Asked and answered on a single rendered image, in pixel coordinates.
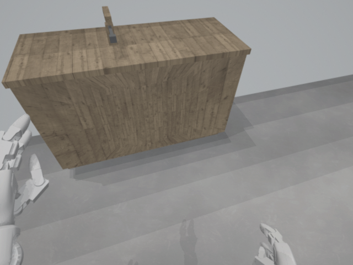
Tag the right robot hand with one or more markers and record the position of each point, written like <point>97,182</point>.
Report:
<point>280,254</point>

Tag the tap lever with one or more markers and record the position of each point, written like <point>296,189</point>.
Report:
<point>112,36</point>

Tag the left robot hand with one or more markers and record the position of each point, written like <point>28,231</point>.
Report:
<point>12,145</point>

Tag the robot left forearm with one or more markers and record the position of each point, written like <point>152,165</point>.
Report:
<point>11,252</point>

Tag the counter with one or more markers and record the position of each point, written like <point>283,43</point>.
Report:
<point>160,84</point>

